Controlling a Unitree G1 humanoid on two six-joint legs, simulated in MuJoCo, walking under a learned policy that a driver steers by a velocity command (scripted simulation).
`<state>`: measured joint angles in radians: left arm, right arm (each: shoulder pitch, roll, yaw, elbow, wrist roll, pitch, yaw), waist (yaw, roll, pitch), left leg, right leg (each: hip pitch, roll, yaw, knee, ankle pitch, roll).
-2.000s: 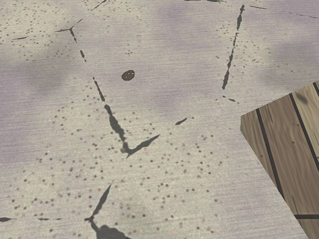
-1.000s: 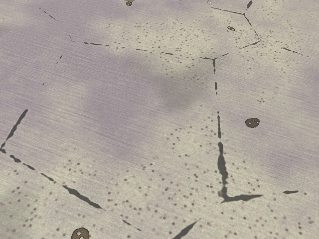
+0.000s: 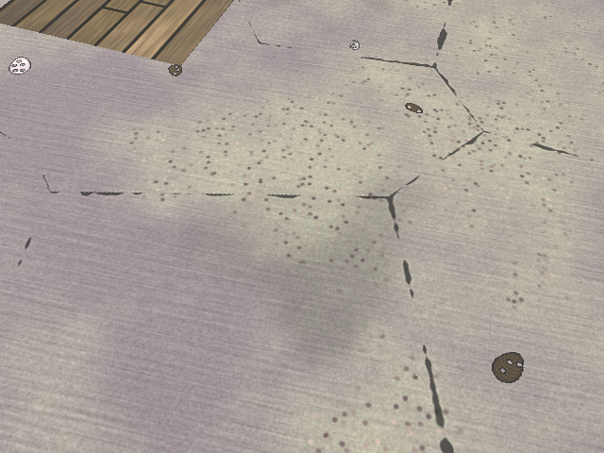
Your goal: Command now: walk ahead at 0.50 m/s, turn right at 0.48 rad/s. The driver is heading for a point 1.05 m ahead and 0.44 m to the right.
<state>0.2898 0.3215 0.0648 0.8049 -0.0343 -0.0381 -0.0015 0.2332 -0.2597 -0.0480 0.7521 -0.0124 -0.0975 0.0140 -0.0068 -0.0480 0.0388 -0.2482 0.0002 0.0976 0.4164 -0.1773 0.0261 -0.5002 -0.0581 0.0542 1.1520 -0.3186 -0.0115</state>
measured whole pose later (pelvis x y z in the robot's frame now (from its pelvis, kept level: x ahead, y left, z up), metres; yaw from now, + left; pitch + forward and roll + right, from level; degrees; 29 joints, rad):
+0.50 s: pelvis +0.26 -0.08 -0.01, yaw -18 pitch +1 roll +1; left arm 0.24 0.30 0.07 0.69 -0.01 -0.04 -0.04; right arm 0.18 -0.31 -0.06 0.76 0.01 -0.11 0.00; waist 0.01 0.02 0.08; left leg -0.45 0.08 -0.04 1.17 -0.36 -0.01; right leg -0.33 0.09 0.00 0.48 -0.16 -0.11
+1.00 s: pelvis +0.54 -0.13 +0.00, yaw -36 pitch +1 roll +2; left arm 0.32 0.31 0.07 0.72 -0.03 -0.01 0.01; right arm 0.17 -0.26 -0.06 0.73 -0.01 -0.10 0.02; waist 0.01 -0.04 0.03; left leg -0.29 -0.03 0.05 0.45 -0.17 0.02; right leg -0.44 0.00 0.09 1.18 -0.38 -0.02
